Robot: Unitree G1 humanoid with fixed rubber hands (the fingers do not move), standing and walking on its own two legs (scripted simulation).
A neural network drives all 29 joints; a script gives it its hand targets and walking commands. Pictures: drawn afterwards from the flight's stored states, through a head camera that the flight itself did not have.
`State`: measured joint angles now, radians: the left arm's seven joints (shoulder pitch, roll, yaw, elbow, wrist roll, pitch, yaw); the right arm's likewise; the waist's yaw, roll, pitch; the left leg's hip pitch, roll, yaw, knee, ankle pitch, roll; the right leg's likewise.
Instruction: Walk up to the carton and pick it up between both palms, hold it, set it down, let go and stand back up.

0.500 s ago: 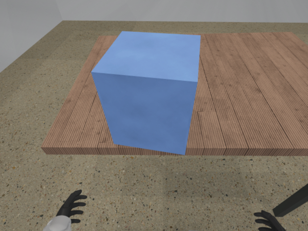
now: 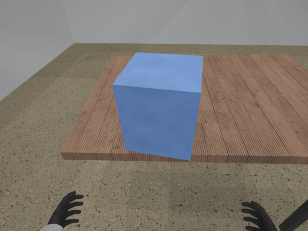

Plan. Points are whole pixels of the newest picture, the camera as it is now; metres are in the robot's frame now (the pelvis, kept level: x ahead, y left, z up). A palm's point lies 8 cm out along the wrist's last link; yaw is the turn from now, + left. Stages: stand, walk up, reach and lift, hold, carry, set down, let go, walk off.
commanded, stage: reach and lift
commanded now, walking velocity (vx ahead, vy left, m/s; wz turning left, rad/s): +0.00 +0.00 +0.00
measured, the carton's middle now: (162, 105) +0.46 -0.01 +0.12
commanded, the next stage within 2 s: none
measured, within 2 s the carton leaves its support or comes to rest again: neither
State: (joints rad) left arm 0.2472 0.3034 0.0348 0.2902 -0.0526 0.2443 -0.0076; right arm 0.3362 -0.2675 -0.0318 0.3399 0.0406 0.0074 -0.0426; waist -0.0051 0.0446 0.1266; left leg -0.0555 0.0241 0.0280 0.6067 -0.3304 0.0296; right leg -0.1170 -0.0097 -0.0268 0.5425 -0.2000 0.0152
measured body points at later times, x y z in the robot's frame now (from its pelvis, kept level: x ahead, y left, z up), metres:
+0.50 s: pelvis +0.02 -0.01 +0.01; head -0.02 -0.02 +0.46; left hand +0.22 +0.24 +0.06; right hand +0.20 -0.22 +0.04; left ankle +0.02 +0.11 -0.73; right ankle +0.08 -0.13 -0.73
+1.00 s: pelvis +0.06 +0.02 +0.01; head +0.05 +0.04 +0.46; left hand +0.27 +0.23 +0.10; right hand +0.25 -0.19 +0.09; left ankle +0.02 +0.11 -0.73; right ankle +0.08 -0.13 -0.73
